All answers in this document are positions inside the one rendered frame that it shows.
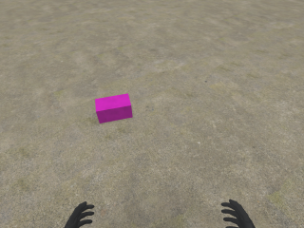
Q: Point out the robot left hand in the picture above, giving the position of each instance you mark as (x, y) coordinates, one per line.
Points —
(75, 221)

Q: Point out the carton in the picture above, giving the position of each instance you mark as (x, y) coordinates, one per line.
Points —
(113, 108)

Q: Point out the robot right hand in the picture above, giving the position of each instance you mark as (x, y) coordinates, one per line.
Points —
(242, 219)

